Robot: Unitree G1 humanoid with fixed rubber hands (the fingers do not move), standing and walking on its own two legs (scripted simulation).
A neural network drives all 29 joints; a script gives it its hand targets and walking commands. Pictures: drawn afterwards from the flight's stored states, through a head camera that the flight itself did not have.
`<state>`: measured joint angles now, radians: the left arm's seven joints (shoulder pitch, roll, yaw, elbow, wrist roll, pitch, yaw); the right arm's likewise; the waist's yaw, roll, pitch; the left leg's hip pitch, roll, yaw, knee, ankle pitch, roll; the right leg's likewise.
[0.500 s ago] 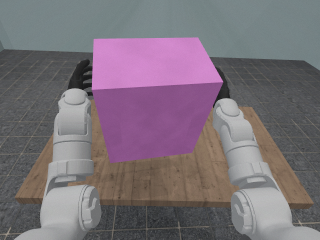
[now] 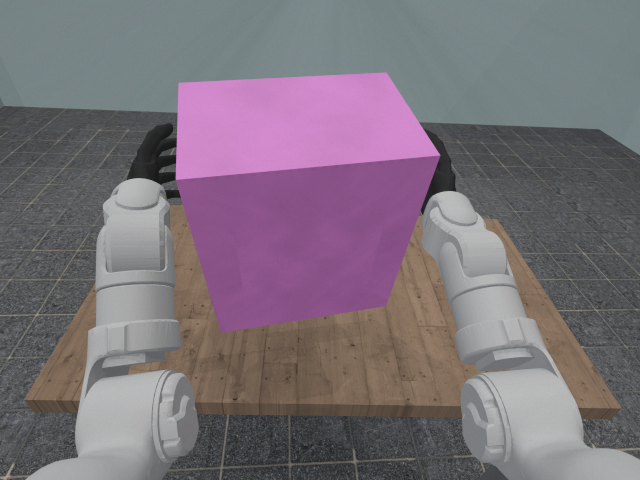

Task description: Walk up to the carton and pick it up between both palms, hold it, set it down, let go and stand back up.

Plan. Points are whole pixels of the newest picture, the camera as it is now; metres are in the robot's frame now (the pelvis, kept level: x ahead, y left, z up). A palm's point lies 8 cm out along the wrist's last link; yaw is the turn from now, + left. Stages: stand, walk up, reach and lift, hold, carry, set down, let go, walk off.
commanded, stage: hold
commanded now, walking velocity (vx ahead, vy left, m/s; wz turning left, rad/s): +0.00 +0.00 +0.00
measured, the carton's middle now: (298, 211) +0.40 +0.03 +0.18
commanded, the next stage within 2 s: none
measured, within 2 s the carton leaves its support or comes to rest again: neither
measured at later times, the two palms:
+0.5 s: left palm (142, 175) +0.36 +0.20 +0.25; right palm (433, 186) +0.37 -0.14 +0.24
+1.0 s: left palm (138, 171) +0.35 +0.20 +0.26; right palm (435, 181) +0.36 -0.13 +0.25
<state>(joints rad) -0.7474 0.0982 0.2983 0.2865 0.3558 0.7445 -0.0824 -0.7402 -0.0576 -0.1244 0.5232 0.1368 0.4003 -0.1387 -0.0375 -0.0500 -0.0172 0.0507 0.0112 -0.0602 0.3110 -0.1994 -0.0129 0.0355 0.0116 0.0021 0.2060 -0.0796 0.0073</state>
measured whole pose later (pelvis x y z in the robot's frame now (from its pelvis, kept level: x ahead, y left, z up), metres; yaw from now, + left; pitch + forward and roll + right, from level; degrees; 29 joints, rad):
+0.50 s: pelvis +0.00 +0.00 +0.00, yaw +0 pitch -9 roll -1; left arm -0.78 0.10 0.30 0.25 0.36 0.78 -0.04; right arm -0.77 -0.06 -0.12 0.55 0.15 0.39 -0.14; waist -0.04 -0.05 -0.02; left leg 0.05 0.01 -0.06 0.31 -0.20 -0.01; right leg 0.03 0.01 0.00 0.21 -0.08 0.01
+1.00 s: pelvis +0.00 +0.00 +0.00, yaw +0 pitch -9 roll -1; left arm -0.78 0.10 0.30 0.23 0.37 0.81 -0.05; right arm -0.78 -0.06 -0.12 0.52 0.16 0.44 -0.15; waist -0.04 -0.05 -0.03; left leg 0.05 0.01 -0.06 0.31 -0.20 -0.01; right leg 0.03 0.01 0.00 0.21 -0.08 0.01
